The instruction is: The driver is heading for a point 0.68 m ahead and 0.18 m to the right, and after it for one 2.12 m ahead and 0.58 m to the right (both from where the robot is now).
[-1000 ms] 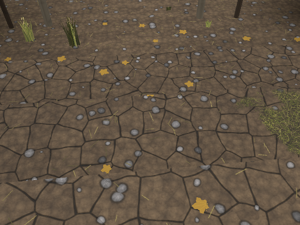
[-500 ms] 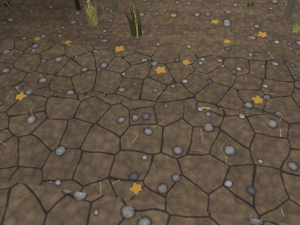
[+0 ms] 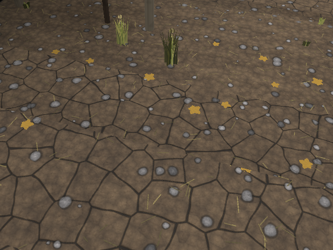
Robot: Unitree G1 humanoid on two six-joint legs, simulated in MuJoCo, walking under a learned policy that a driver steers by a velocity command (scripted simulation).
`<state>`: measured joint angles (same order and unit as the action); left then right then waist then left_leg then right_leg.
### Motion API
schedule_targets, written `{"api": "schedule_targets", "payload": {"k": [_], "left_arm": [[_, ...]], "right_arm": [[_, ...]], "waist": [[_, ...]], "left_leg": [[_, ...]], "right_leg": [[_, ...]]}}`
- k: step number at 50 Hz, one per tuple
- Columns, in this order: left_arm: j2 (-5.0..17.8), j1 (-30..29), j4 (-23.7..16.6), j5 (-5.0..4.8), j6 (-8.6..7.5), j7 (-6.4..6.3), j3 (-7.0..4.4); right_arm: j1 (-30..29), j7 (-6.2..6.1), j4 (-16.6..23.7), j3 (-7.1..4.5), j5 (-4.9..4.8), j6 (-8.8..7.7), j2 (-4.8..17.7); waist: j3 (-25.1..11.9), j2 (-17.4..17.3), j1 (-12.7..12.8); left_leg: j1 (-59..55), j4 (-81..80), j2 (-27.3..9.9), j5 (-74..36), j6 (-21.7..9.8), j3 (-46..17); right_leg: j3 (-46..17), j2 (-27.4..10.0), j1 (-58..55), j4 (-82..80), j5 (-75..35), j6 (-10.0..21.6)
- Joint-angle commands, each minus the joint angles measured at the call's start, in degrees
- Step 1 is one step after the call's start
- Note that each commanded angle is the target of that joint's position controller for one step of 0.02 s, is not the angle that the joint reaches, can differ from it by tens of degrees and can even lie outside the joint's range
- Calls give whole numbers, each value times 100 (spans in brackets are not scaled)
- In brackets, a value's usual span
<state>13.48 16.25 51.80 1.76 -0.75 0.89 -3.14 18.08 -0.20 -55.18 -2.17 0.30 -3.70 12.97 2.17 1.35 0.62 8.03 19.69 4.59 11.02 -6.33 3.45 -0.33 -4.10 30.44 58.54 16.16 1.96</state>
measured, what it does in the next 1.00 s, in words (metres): goes down, turning right: right foot, then left foot 0.16 m lower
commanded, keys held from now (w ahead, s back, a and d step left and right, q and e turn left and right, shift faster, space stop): w+e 0.74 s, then w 0.12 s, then no key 0.14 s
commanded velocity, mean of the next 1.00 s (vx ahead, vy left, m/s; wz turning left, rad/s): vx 0.48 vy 0.00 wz -0.39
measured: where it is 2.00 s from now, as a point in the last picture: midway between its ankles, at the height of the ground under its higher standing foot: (194, 236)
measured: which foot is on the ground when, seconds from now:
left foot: down 0.00-0.30, up 0.32-0.88, down 0.90-1.00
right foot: up 0.00-0.28, down 0.30-0.90, up 0.92-1.00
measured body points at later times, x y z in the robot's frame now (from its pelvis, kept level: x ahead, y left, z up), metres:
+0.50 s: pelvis +0.22 -0.06 -0.01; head +0.23 -0.08 +0.44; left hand +0.29 +0.20 -0.14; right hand +0.26 -0.34 -0.14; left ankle +0.28 +0.09 -0.68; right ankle +0.17 -0.10 -0.75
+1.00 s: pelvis +0.53 -0.08 -0.18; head +0.57 -0.07 +0.27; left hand +0.62 +0.18 -0.33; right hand +0.55 -0.35 -0.29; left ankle +0.62 -0.02 -0.91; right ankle +0.32 -0.13 -0.67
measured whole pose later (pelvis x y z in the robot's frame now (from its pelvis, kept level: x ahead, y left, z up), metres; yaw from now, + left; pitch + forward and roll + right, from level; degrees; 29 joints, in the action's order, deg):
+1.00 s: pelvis +0.53 -0.08 -0.18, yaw -26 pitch +2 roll +0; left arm 16.1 23.2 54.8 0.3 -1.2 -3.4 -2.7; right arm 9.6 0.9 -49.3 -2.3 1.4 -5.1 11.3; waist 2.2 3.3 3.3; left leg 20.4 27.8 3.0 6.6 -4.3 1.2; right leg -7.4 6.9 24.2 100.1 38.4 3.9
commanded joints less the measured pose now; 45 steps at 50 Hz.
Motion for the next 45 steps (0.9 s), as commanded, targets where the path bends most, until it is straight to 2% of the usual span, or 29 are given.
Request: {"api": "schedule_targets", "payload": {"k": [1,4,6,7,9,10,11,12,13,14,15,16,17,18,20,22,24,25,26,27,29,32,35,39,41,42,43,44,45], "left_arm": [[318,-190,-330,17,46,45,-82],[133,-563,-409,-15,34,89,14],[299,-555,-368,-52,46,76,-11],[415,-292,-202,-3,82,61,-61],[570,-564,-308,120,71,58,-93],[456,-906,-458,81,39,75,-37],[365,-1157,-595,67,43,89,7],[481,-734,-428,77,51,73,-47],[435,-482,-435,-13,46,69,-40],[570,287,-240,2,-9,81,-118],[969,1278,-4,71,-82,49,-254],[1538,1070,-130,-4,-121,17,-333],[1417,1082,-96,-263,-123,65,-337],[1209,754,-162,-262,-127,45,-294],[883,297,-278,-201,-144,18,-197],[822,326,-312,-221,-172,-83,-145],[968,591,-250,-191,-204,-136,-183],[1042,741,-246,-88,-248,-146,-208],[1059,936,-189,-109,-264,-172,-208],[1061,1224,-17,-146,-352,-212,-194],[1064,1438,44,-134,-423,-253,-192],[825,1237,35,-100,-391,-262,-107],[880,1439,-20,18,-306,-304,-80],[895,1601,-80,94,-294,-366,-64],[776,1490,-27,123,-282,-432,-33],[732,1493,34,149,-271,-464,-17],[804,1474,97,114,-242,-493,-34],[870,1406,169,-38,-211,-490,-72],[732,1356,160,-125,-174,-415,-112]], "right_arm": [[79,-46,148,-127,-59,-147,696],[189,-26,40,-120,14,-186,710],[170,-28,77,-112,59,-212,711],[394,-48,-48,-135,129,-225,791],[578,-100,-85,-114,165,-203,721],[462,-102,-8,-85,114,-160,675],[520,-132,-71,-87,110,-83,751],[431,-155,-7,-126,165,-58,864],[524,-194,-92,-128,148,7,963],[567,-183,-123,-151,159,47,970],[356,-184,38,-156,82,64,982],[634,-60,329,-46,146,8,316],[165,-31,454,-179,221,-32,839],[-137,-12,543,-253,125,-76,1048],[-357,-38,485,-299,70,-35,993],[-443,18,533,-280,200,167,792],[-580,73,619,-237,237,307,590],[-636,134,609,-220,222,322,548],[-943,147,682,-251,244,309,650],[-1466,110,885,-340,171,250,819],[-1806,117,964,-355,180,210,878],[-2074,216,1132,-281,243,223,647],[-2418,308,1371,-248,257,207,660],[-2619,269,1670,-155,206,29,611],[-2177,232,1573,-130,155,-90,516],[-1623,173,1402,-173,56,-143,555],[-821,87,1094,-234,22,-154,654],[169,19,735,-286,69,-154,710],[862,8,458,-397,94,-88,993]], "waist": [[253,-400,111],[114,-686,15],[-38,-586,11],[-100,-718,23],[173,-374,-92],[358,-268,-179],[601,-524,-249],[293,-493,-134],[210,-708,-3],[-201,-577,322],[-726,27,813],[-829,1240,162],[-837,911,445],[-290,413,273],[186,-127,9],[99,-80,-87],[40,-27,-81],[-39,5,-11],[-58,-57,80],[103,-27,197],[203,212,340],[218,228,401],[268,223,572],[348,279,741],[316,214,638],[152,50,413],[-124,-148,54],[-403,-414,-454],[-747,-883,-652]], "left_leg": [[90,-1109,-1453,-1948,-562,-1066],[368,-1041,-1240,-2546,-319,-356],[463,-954,-1251,-2467,-247,-112],[34,-659,-1620,-2734,-317,-247],[-686,-256,-1872,-3032,-422,-280],[-622,-292,-1704,-2934,-383,-99],[-660,-284,-1823,-3347,-368,-165],[-632,231,-1667,-4290,-353,79],[-779,760,-1830,-4861,-336,54],[-820,1840,-1750,-5015,-229,161],[35,3647,-1483,-3901,12,433],[2418,5372,-271,1708,333,378],[3386,5755,-119,2002,361,-538],[3555,5567,-565,1532,377,-782],[2956,4683,-892,1072,530,-740],[2582,4075,-909,869,739,-623],[2504,3855,-790,531,843,-377],[2650,3993,-800,-105,769,-284],[2815,3785,-857,-496,735,-345],[3360,3235,-885,-832,726,-677],[3806,2858,-865,-1151,754,-701],[3010,2027,-701,-2477,751,-558],[3130,1938,-660,-2729,618,-645],[2836,1105,-582,-2986,562,-671],[1936,140,-694,-3486,583,-731],[1363,-322,-814,-3827,572,-780],[757,-776,-882,-4174,590,-759],[-371,-1397,-976,-5069,604,-578],[-1926,-830,-1443,-5259,548,-980]], "right_leg": [[-2,-50,353,-730,-795,-120],[217,247,-415,-1306,-1613,-25],[387,400,-863,-1107,-2049,74],[156,274,-604,-452,-2150,196],[-43,190,297,-380,-1574,383],[234,322,215,-1093,-860,377],[316,388,-15,-1719,263,441],[797,684,-699,-1433,40,516],[642,751,-1001,-2106,978,644],[536,865,-1737,-2573,631,813],[-582,230,-2923,-3466,281,1145],[-3403,-1356,-4317,-3733,-999,1878],[-4185,-1470,-4333,-4079,-1374,2516],[-3426,-1443,-3865,-4037,-1649,2444],[-2383,-925,-2789,-4122,-2448,1938],[-2007,-591,-2548,-4359,-2607,1680],[-1664,-385,-2399,-4364,-3268,1608],[-1576,-359,-2501,-4321,-3204,1597],[-1635,-323,-2639,-4291,-3096,1465],[-1804,-249,-3000,-4349,-2409,1251],[-1994,-257,-3350,-4296,-2287,1252],[-1863,75,-2400,-3895,-1416,1188],[-2323,22,-2209,-3205,-876,1252],[-2436,206,-2448,-2337,-995,1074],[-2227,529,-2501,-1622,-892,854],[-2154,645,-2604,-939,-1039,833],[-2044,782,-2801,78,-1359,816],[-1607,967,-2428,1491,-1294,693],[-1151,1418,-1071,3145,1706,514]]}}
Keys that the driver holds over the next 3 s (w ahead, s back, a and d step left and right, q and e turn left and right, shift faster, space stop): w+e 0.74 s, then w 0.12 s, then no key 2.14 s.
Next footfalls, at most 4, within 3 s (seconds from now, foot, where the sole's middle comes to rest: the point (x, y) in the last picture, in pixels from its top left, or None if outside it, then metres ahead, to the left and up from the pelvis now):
0.30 right None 0.21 -0.11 -0.78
0.90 left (176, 229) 0.66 -0.04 -0.95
1.28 right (218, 227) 0.67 -0.23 -0.95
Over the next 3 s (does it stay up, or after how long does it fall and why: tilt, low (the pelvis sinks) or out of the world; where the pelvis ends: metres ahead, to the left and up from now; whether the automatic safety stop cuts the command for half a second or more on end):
stays up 0.65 -0.11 -0.17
